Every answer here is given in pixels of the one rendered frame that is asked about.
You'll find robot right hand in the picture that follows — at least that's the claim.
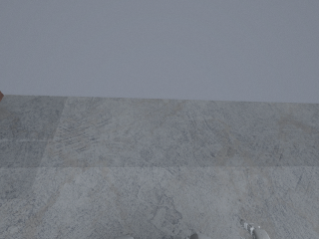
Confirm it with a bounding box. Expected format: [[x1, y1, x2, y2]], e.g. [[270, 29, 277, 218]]
[[239, 219, 270, 239]]

